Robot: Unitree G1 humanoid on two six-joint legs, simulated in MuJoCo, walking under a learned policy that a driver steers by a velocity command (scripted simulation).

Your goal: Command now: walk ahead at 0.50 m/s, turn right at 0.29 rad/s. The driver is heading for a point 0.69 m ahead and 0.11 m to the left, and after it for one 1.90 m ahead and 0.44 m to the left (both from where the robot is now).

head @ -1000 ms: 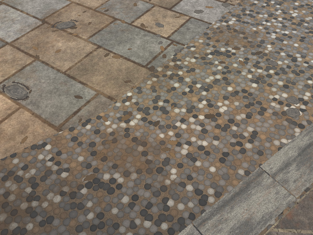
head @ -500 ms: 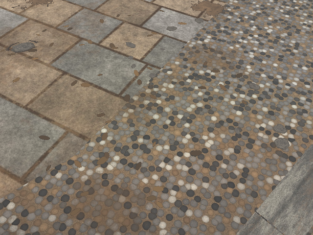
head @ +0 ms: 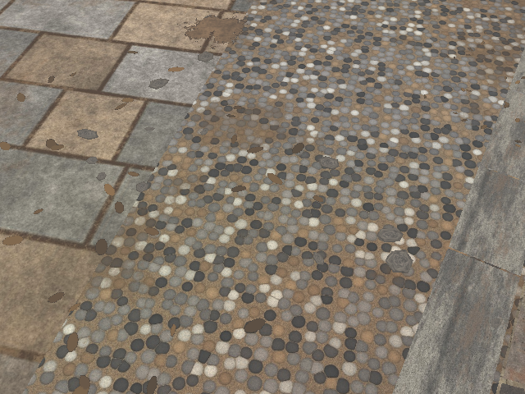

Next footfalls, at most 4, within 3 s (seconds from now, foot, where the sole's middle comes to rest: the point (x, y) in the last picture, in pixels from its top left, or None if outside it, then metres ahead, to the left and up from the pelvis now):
0.40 left None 0.37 0.11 -0.77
0.92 right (269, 308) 0.71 0.02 -0.77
1.48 left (179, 246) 0.91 0.29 -0.77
2.04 right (215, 163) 1.25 0.20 -0.77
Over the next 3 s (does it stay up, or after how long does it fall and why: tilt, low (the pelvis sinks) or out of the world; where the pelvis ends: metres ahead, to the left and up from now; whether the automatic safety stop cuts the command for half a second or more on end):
stays up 1.53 0.41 0.01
